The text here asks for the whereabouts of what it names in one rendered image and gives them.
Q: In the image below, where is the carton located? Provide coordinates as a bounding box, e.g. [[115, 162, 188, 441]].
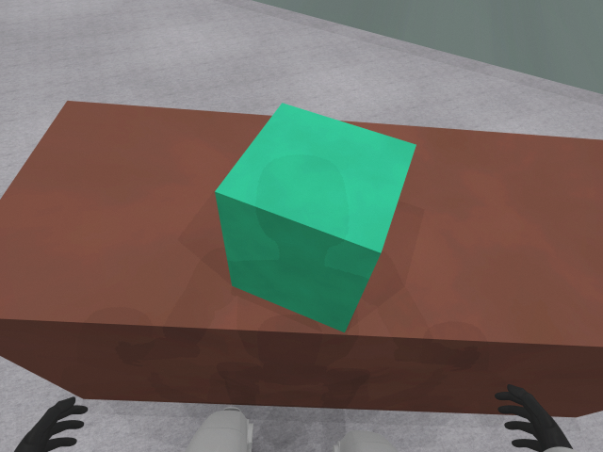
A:
[[215, 103, 416, 332]]

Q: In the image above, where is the left robot hand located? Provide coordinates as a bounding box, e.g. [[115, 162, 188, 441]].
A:
[[14, 396, 88, 452]]

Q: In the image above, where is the robot thigh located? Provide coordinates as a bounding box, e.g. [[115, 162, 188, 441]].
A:
[[333, 430, 399, 452], [186, 411, 253, 452]]

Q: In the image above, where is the right robot hand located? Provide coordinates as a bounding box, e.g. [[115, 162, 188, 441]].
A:
[[495, 384, 573, 452]]

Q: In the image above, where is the pedestal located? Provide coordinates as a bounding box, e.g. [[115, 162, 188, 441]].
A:
[[0, 101, 603, 417]]

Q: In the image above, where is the robot left thigh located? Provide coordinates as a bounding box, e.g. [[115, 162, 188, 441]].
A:
[[186, 411, 253, 452]]

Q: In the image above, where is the robot right thigh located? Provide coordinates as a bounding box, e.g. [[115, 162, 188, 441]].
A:
[[333, 430, 399, 452]]

